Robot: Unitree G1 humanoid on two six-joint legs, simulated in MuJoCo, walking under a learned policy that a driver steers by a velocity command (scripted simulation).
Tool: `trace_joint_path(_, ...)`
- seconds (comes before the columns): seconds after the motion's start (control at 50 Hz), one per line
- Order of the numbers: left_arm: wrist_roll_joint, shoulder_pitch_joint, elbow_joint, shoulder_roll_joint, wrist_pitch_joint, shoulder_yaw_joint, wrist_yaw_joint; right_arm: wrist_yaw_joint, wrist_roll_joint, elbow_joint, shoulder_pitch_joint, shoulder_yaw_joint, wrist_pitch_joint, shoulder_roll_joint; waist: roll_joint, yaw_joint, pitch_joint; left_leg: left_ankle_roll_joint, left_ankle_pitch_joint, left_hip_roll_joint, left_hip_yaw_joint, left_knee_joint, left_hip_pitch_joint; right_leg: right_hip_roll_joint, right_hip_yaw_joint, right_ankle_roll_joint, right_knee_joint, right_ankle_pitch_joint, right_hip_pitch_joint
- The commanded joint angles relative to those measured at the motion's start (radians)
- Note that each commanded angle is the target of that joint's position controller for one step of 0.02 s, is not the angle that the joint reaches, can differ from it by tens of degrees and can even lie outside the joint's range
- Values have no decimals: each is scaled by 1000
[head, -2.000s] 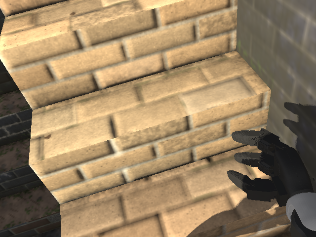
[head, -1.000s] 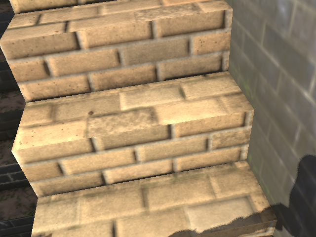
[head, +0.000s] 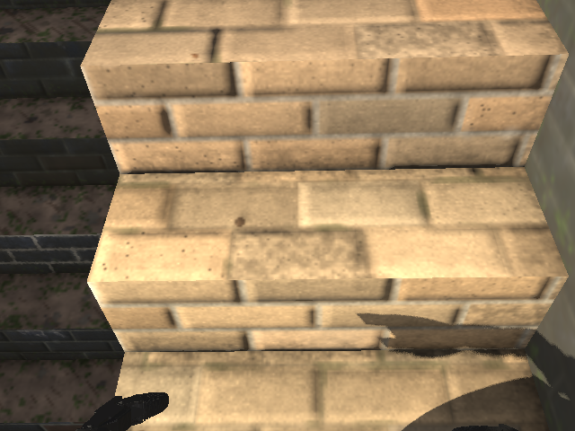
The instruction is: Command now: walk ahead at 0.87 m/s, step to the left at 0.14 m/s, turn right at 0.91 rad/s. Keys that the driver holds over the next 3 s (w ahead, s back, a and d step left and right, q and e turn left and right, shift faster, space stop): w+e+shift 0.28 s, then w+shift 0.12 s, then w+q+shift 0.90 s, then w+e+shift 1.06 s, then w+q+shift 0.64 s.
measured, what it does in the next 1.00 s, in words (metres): goes down, backwards: right foot 0.21 m higher, then right foot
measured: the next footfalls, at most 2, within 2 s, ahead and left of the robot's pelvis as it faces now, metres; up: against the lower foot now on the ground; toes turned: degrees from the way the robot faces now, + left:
right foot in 0.04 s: +0.02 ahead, -0.12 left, +0.21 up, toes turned +4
right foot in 0.52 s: -0.07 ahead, -0.11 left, +0.00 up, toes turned -31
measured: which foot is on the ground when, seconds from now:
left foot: down 0.00-0.50, up 0.52-0.84, down 0.86-1.00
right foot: up 0.00-0.02, down 0.04-0.18, up 0.20-0.50, down 0.52-0.90, up 0.92-1.00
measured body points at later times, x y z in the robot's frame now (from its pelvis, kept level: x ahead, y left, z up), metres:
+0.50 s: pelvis -0.08 +0.03 -0.05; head -0.07 +0.00 +0.40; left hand +0.14 +0.19 -0.15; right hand -0.04 -0.24 -0.14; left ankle -0.13 +0.13 -0.78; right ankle -0.10 -0.08 -0.76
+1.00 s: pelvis -0.11 +0.11 -0.05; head -0.10 +0.12 +0.40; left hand +0.21 +0.27 -0.08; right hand -0.09 -0.15 -0.16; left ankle -0.09 +0.22 -0.78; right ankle -0.13 -0.05 -0.71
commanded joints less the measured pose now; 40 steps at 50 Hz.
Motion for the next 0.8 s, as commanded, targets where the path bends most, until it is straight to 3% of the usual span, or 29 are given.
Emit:
trace_joint_path(0.02, 43, 441, 54, 283, -40, 47, -18, -34, 53, -171, -229, -112, -60, -326, -77, 207, -365, -66, 1907, 144, 7, 388, 316, -254, -117, -71, -701, 203, 383)
trace_joint_path(0.04, 44, 354, 113, 243, -55, 39, -37, -45, -6, -213, -216, -116, -38, -344, -116, 129, -360, -29, 1770, 162, 50, 364, 303, -271, -226, -83, -797, 430, 481)
trace_joint_path(0.06, 51, 322, 131, 267, -58, 37, -60, -55, -24, -265, -190, -115, -20, -333, -209, 109, -325, -55, 1427, 94, 34, 582, 251, -267, -222, -149, -977, 543, 574)
trace_joint_path(0.08, 55, 352, 175, 290, -71, 25, -109, -63, 26, -346, -229, -92, -21, -290, -515, 141, -334, -172, 328, -96, 118, 1008, -9, -246, -157, -231, -1197, 1057, 841)
trace_joint_path(0.1, 46, 109, 168, 326, -82, 26, -103, -36, 64, -425, -29, -72, -27, -159, -990, -139, -470, -208, -756, -256, -59, 1339, -469, -237, 258, -329, -1145, 1239, 1081)
trace_joint_path(0.12, 33, -39, 97, 210, -85, 18, -68, 23, 41, -403, 19, -55, -47, -175, -804, -147, -473, -167, -853, -204, -201, 1423, -435, -293, 480, -289, -1117, 958, 744)
trace_joint_path(0.14, 29, -152, 10, 119, -92, -11, -49, 30, 62, -339, 168, -73, -29, -213, -488, -214, -277, -87, -986, -93, -447, 1375, -163, -320, 489, -216, -904, 770, 149)
trace_joint_path(0.16, -19, -387, -80, 45, -98, -47, -46, 8, 21, -249, 482, -61, -3, -177, -220, -416, 11, 9, -962, -15, -417, 1083, 150, -279, 344, -114, -733, 737, -471)
trace_joint_path(0.18, -60, -558, -110, -26, -87, -68, -17, -10, -32, -165, 615, -32, 17, -57, 147, -532, 178, 129, -543, 110, -353, 335, 96, -218, 135, -77, -471, 348, -551)
trace_joint_path(0.2, -52, -449, -98, -12, -74, -52, 45, 3, -69, -165, 353, 5, 48, 61, 372, -365, 282, 125, -192, 47, -112, -103, -101, -128, -60, -58, -348, 107, -378)
trace_joint_path(0.22, 1, -187, -84, 35, -57, -24, 82, 24, -105, -213, 90, 25, 49, 75, 340, -155, 214, 131, -275, -11, -61, -217, -443, -106, -110, -53, -241, 281, 58)
trace_joint_path(0.26, -10, 156, 1, 176, 12, 73, 82, 64, -70, -247, -230, 21, 36, 36, 270, 77, 92, 94, 25, -46, 25, -287, -415, -78, -119, 16, 17, 230, 239)
trace_joint_path(0.28, -20, 219, 27, 164, 31, 93, 74, 46, -70, -249, -288, 7, 45, -7, 217, 126, 31, 42, 491, -16, 18, -42, -279, -27, -106, 29, 224, 171, 111)
trace_joint_path(0.3, -21, 272, 37, 139, 31, 65, 77, 31, -59, -243, -218, -24, 27, -146, 140, 123, -24, 69, 642, 101, -49, 10, -119, -121, -82, 47, 285, 136, -11)
trace_joint_path(0.32, 3, 334, 67, 154, 18, 41, 58, 17, -29, -222, -163, -59, -15, -280, 60, 116, -77, 158, 304, 290, -204, -87, 34, -343, -56, 64, 223, 334, -43)
trace_joint_path(0.34, 2, 327, 79, 133, 9, 28, 48, -1, -15, -209, -108, -68, -28, -284, 42, 65, -83, 204, -125, 343, -342, -148, 198, -442, 2, 49, 113, 386, -195)
trace_joint_path(0.4, -1, -3, 88, 149, -9, 9, 2, -50, -66, -202, 53, -34, -19, -166, -125, -155, 55, 179, -480, 199, -209, -282, 117, -431, -168, 14, -512, 596, -23)
trace_joint_path(0.44, 11, -97, 88, 109, -9, -26, -17, -65, -22, -243, 51, -13, 1, -146, -159, -199, 108, 163, -257, 115, -98, -313, -60, -421, -313, -58, -1017, 504, 355)
trace_joint_path(0.46, 23, -24, 127, 124, -24, -25, -28, -64, -35, -255, 88, 3, 6, -127, -173, -190, 95, 163, -132, 66, -105, -172, 38, -386, -328, -87, -1314, 406, 430)
trace_joint_path(0.5, 46, 359, 282, 172, -54, 4, -55, -30, -30, -258, 5, 18, 6, -128, -157, 33, -95, 118, 168, 53, -45, 320, 43, -419, -295, -142, -1689, 691, 853)
trace_joint_path(0.52, 73, 366, 340, 239, -65, 5, -60, -6, -10, -286, 28, 46, -9, -34, -295, -42, -105, 68, -459, -14, -31, 682, -231, -497, -234, -98, -1497, 1263, 1021)
trace_joint_path(0.54, 108, 345, 285, 306, -76, 16, -36, 8, -3, -280, 154, 22, -28, -60, -275, -87, -254, -20, -667, -108, -223, 1193, -458, -794, 118, -282, -1309, 1830, 1107)
trace_joint_path(0.56, 110, 294, 259, 359, -64, 48, -20, 12, 22, -215, 281, 0, -29, -119, -150, -103, -424, -77, -606, -128, -304, 1476, -556, -940, 289, -431, -1522, 1362, 1106)
trace_joint_path(0.58, 74, 192, 227, 384, -58, 56, -7, 11, 53, -245, 260, -14, -6, -146, -140, -155, -322, -100, -540, -51, -283, 1553, -656, -963, 331, -423, -1710, 638, 986)
trace_joint_path(0.6, 42, 98, 239, 342, -41, 44, 8, 6, 39, -314, 131, -9, 24, -131, -116, -187, -116, -106, -513, -6, -280, 1603, -739, -897, 257, -321, -1741, 400, 815)
trace_joint_path(0.68, 92, -100, 218, 265, -54, 0, 16, 14, 33, -298, 112, -8, 77, -103, -116, -289, -25, -82, -321, -35, -175, 1491, -522, -692, -247, -186, -1661, 544, 519)
trace_joint_path(0.72, 69, -100, 219, 303, -62, 15, -4, 15, 48, -229, 231, -11, 82, -102, -192, -331, -16, -25, -404, -39, -82, 984, -296, -622, -420, -153, -1705, 485, 460)
trace_joint_path(0.74, 53, -55, 210, 304, -44, 25, -8, 11, 54, -207, 177, -11, 81, -111, -225, -261, 29, -15, -468, -52, -68, 722, -273, -597, -442, -168, -1706, 459, 518)
trace_joint_path(0.8, 12, -72, 169, 343, -30, 45, 22, 32, 14, -200, 135, 0, 77, -72, -294, -223, 112, 34, -538, 52, -51, 447, -368, -787, -294, -193, -1790, 448, 672)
